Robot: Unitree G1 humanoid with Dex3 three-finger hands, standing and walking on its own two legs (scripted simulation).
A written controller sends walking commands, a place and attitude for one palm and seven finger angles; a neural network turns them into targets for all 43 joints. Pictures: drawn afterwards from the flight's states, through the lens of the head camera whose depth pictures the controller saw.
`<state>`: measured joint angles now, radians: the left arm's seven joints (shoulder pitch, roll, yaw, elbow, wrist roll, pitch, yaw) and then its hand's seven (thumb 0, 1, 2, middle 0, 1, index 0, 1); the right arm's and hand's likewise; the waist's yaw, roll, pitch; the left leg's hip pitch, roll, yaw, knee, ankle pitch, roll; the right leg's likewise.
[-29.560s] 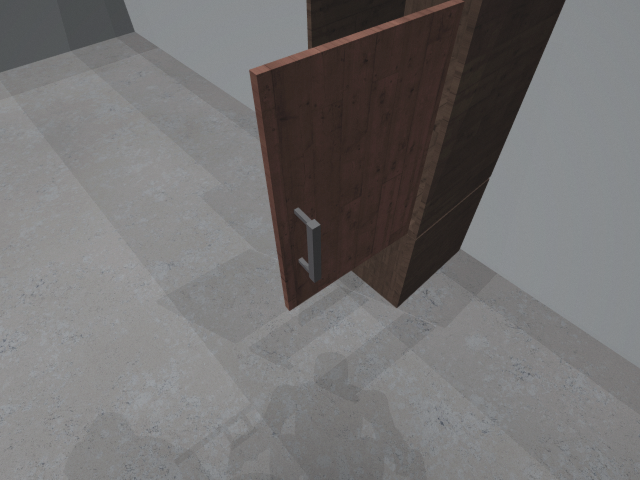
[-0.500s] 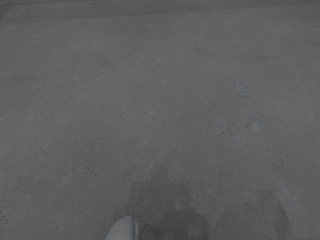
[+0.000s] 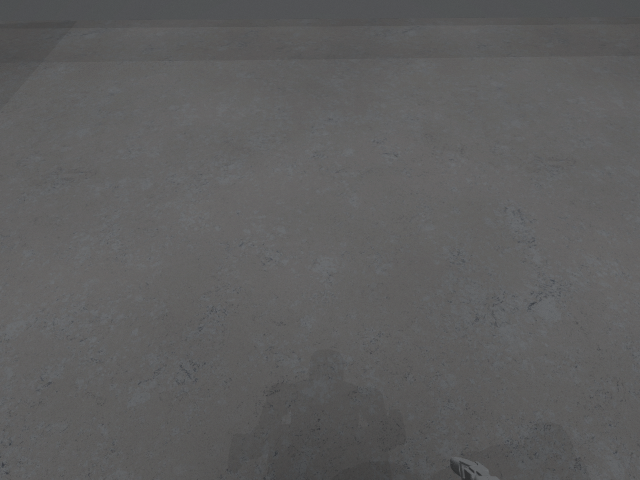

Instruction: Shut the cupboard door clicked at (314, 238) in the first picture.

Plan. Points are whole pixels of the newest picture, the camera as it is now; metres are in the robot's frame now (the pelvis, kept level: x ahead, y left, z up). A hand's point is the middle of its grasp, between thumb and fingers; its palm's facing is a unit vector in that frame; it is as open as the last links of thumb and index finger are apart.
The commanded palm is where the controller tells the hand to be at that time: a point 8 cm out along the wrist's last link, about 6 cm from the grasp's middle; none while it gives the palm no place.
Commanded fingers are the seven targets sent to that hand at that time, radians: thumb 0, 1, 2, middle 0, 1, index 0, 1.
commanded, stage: turn to face it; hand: left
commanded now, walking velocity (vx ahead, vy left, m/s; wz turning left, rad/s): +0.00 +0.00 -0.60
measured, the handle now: out of the picture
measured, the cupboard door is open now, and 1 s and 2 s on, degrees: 61 61 61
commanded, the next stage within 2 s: none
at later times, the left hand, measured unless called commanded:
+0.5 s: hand out of the picture +0.14 +0.18 -0.18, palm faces -0.20 -0.96 -0.20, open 7.4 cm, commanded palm none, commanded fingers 0.00 0.90 0.90 -0.20 -0.30 -0.20 -0.30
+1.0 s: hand (281, 416) +0.23 +0.09 -0.15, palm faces -0.56 -0.78 -0.28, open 7.4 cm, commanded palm none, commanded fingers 0.00 0.90 0.90 -0.20 -0.30 -0.20 -0.30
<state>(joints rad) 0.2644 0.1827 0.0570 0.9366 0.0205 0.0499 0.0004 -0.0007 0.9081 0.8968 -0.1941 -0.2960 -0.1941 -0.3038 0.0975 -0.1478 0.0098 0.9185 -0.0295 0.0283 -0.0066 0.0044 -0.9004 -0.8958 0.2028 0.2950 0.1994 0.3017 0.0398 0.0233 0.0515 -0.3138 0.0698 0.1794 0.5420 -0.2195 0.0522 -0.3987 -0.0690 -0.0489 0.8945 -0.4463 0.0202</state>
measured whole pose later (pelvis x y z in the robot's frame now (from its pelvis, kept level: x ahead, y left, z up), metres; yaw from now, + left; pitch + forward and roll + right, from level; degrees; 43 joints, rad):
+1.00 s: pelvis +0.02 -0.02 -0.01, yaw -35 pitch +0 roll +0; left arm 0.16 0.21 0.05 0.85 0.02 0.04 -0.02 0.00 0.91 0.90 -0.19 -0.30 -0.20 -0.30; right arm 0.21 -0.28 -0.06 0.92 -0.02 0.08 -0.02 0.01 -0.90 -0.90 0.20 0.29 0.20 0.30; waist -0.02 0.06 0.09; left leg -0.47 0.11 0.08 1.04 -0.49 -0.06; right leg -0.28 0.00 -0.03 0.60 -0.33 -0.01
